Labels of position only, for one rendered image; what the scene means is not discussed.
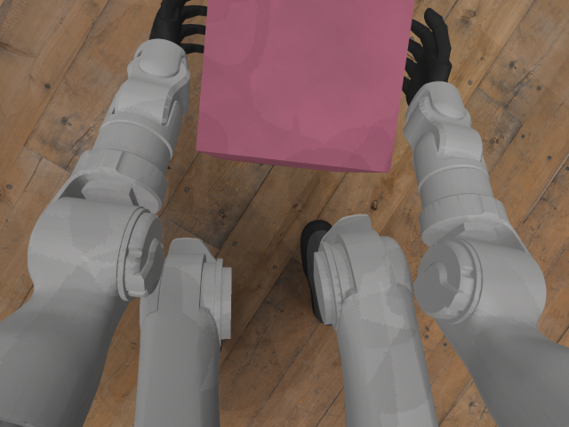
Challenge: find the robot right forearm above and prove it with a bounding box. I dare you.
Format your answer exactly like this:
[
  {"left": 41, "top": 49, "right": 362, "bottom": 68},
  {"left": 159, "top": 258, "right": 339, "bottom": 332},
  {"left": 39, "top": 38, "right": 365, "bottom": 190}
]
[{"left": 404, "top": 81, "right": 546, "bottom": 284}]

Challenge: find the left robot hand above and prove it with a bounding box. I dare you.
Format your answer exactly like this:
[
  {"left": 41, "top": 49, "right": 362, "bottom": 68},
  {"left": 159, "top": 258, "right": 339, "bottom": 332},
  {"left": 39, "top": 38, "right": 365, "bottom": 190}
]
[{"left": 149, "top": 0, "right": 207, "bottom": 54}]

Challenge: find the left robot thigh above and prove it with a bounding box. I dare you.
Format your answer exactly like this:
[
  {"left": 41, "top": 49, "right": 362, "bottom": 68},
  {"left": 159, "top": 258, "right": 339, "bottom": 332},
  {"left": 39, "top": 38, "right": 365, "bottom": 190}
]
[{"left": 134, "top": 254, "right": 232, "bottom": 427}]

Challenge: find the robot left forearm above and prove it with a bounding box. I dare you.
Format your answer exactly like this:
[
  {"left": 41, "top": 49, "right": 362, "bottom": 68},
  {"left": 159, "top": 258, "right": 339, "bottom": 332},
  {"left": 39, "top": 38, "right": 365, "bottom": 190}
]
[{"left": 28, "top": 39, "right": 190, "bottom": 281}]

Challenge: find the right robot upper arm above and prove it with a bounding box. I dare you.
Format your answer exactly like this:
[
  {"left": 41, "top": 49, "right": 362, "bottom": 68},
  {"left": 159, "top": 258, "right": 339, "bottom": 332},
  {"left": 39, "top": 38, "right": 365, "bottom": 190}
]
[{"left": 413, "top": 238, "right": 569, "bottom": 427}]

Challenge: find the carton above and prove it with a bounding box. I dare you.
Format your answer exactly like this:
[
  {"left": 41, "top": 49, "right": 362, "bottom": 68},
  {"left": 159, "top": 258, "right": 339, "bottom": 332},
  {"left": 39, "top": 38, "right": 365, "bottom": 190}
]
[{"left": 196, "top": 0, "right": 415, "bottom": 173}]

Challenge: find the right robot shin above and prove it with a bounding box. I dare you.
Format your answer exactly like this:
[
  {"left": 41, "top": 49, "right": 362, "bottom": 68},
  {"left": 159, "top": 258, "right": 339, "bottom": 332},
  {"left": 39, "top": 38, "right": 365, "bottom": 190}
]
[{"left": 318, "top": 214, "right": 413, "bottom": 295}]

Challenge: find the left robot upper arm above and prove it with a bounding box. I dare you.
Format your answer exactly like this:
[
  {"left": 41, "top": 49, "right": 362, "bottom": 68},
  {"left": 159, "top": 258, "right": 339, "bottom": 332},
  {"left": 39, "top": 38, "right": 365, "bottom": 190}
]
[{"left": 0, "top": 197, "right": 164, "bottom": 427}]

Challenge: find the right robot hand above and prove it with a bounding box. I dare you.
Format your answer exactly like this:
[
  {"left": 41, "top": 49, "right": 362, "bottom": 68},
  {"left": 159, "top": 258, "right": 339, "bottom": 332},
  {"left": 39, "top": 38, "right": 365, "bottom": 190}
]
[{"left": 402, "top": 8, "right": 452, "bottom": 106}]

